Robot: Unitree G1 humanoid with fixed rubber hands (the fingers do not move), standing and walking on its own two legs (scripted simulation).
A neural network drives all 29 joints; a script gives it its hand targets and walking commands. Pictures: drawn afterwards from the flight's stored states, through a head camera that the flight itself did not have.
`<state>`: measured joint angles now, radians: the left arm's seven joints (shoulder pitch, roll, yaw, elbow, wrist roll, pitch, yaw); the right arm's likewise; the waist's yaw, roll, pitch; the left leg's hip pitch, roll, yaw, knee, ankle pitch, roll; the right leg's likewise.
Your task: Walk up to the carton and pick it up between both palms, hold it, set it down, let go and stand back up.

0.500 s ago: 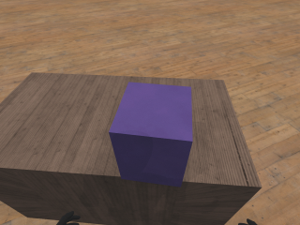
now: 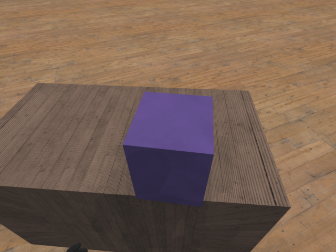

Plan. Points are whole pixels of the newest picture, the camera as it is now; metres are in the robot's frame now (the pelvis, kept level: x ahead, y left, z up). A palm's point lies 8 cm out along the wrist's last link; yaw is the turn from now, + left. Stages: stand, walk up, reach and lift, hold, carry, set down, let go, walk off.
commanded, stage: stand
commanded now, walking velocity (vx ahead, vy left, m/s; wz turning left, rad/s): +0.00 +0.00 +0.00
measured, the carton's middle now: (173, 149) +0.42 +0.01 +0.01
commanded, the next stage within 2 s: none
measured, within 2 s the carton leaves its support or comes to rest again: neither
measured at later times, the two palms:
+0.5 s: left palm out of the picture +0.10 +0.27 -0.09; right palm out of the picture +0.09 -0.27 -0.11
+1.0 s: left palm out of the picture +0.10 +0.27 -0.09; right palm out of the picture +0.09 -0.27 -0.11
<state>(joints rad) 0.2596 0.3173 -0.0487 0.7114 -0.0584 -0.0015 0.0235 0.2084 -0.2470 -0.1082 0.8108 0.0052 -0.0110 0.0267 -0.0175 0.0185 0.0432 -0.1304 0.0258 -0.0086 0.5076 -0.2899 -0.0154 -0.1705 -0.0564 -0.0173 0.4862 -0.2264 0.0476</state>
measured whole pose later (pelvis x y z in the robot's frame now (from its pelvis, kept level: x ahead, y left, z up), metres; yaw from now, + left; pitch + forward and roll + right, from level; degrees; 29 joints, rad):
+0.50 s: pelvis -0.01 +0.00 +0.00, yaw +0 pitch -6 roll +0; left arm 0.26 0.32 -0.05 0.75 -0.06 0.00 0.02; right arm 0.21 -0.25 -0.11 0.85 0.01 -0.01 0.03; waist -0.02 0.02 0.04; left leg -0.13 0.03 -0.01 0.51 -0.28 -0.02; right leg -0.17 -0.06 -0.02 0.49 -0.22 0.05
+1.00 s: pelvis -0.01 +0.00 +0.00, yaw +0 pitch -5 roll +0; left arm 0.26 0.32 -0.05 0.76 -0.06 0.00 0.02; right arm 0.21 -0.25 -0.11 0.85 0.01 -0.01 0.02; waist -0.02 0.02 0.04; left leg -0.13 0.03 -0.01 0.50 -0.28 -0.02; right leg -0.17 -0.06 -0.02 0.49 -0.22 0.05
